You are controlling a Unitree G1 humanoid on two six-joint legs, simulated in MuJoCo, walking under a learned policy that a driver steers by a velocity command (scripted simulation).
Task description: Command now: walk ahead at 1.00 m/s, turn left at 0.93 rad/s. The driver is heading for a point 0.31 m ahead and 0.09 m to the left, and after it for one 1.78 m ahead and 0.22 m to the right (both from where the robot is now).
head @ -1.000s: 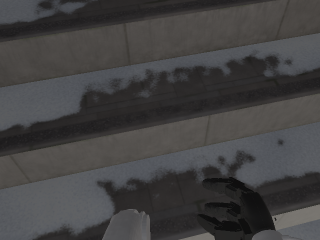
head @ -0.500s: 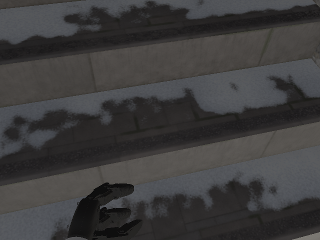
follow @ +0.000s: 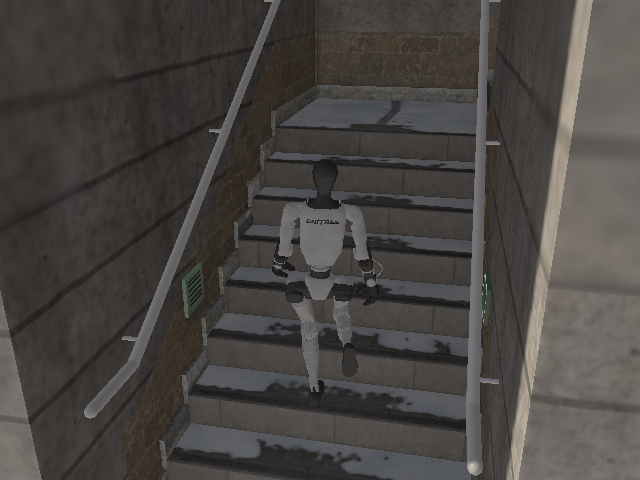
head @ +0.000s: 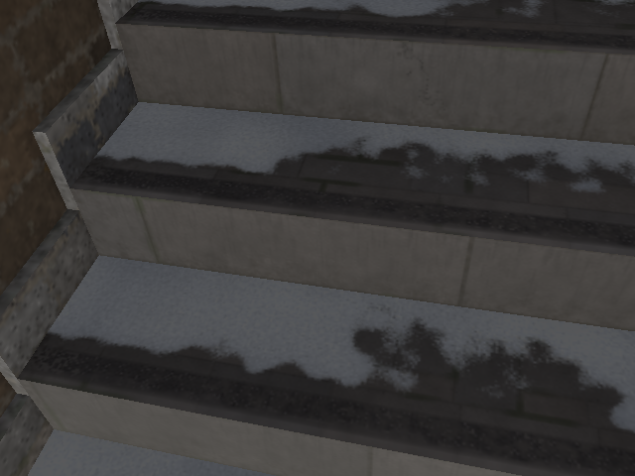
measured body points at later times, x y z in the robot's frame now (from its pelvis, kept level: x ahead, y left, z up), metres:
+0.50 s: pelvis +0.40 -0.02 +0.24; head +0.45 +0.01 +0.69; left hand +0.24 +0.20 +0.11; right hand +0.79 -0.06 +0.28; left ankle +0.53 +0.11 -0.32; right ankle +0.28 -0.18 -0.49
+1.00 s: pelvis +0.76 -0.05 +0.43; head +0.77 -0.05 +0.88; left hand +1.04 +0.13 +0.41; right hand +0.72 -0.30 +0.29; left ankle +0.59 +0.12 -0.28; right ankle +0.84 -0.12 -0.17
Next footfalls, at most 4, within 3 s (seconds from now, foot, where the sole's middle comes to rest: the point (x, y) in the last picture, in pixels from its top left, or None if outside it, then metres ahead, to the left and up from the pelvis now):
0.16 right None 0.31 -0.18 -0.55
0.52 left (278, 363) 0.60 0.13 -0.37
1.00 right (414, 171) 0.88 -0.12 -0.20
1.36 left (379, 1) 1.20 -0.07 -0.02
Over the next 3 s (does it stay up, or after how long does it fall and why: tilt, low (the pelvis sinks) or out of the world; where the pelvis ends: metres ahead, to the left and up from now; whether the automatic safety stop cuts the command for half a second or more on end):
stays up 2.39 -0.59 1.09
